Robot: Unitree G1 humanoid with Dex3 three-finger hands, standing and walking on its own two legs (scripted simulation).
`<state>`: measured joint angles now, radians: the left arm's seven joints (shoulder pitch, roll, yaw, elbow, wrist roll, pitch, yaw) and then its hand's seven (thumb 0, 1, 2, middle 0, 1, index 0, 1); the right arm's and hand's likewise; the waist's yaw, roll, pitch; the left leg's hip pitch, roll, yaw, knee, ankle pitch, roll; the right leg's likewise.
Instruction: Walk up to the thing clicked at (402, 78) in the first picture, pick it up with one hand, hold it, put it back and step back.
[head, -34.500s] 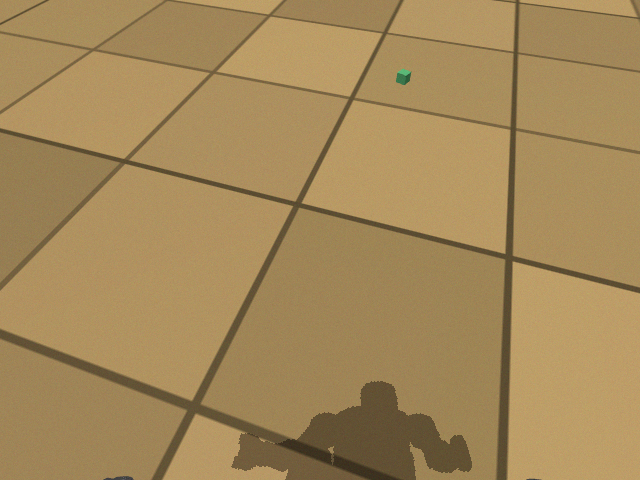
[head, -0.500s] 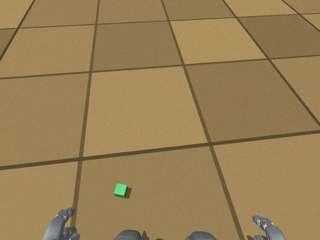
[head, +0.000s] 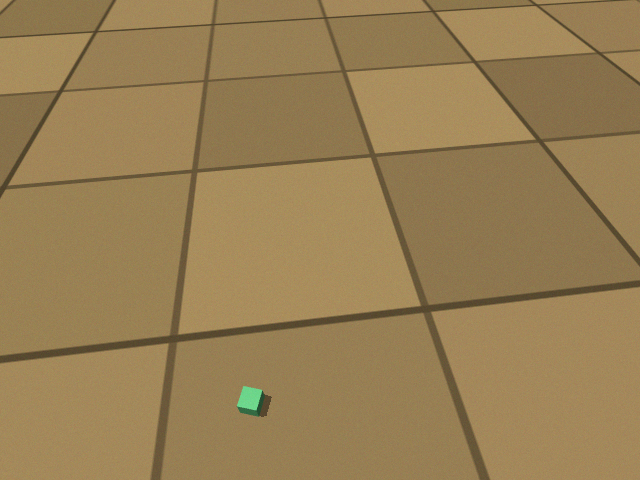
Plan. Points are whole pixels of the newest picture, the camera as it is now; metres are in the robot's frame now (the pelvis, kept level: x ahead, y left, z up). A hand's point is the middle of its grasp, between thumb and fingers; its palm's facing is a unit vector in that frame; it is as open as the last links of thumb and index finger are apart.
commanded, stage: stand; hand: left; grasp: from above
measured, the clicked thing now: (251, 401) +0.43 +0.24 -0.75
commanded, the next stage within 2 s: step back in 1.76 s
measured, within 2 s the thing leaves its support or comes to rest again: neither
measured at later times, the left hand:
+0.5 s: hand out of the picture +0.05 +0.24 -0.16, palm faces +0.03 -0.94 -0.34, open 7.4 cm
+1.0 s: hand out of the picture +0.08 +0.23 -0.15, palm faces +0.03 -0.94 -0.34, open 7.4 cm
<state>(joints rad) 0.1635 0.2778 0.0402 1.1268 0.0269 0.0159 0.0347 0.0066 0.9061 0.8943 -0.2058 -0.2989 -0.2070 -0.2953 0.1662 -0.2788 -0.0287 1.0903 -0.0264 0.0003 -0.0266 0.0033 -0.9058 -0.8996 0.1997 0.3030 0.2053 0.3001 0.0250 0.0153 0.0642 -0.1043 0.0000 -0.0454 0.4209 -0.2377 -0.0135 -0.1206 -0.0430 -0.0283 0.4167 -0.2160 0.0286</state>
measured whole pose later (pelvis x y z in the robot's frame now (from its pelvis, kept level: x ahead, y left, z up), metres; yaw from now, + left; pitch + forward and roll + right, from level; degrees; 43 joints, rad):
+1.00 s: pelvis +0.01 -0.01 +0.00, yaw +0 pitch -3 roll +0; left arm 0.09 0.31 0.03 1.16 0.01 0.00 0.01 0.01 0.91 0.89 -0.21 -0.30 -0.21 -0.30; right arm 0.11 -0.33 0.00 1.13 -0.02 -0.01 -0.01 0.00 -0.91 -0.90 0.20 0.30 0.21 0.30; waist 0.01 0.02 0.06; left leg -0.09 0.03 -0.05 0.35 -0.21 -0.04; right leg -0.10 -0.02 -0.03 0.35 -0.19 0.01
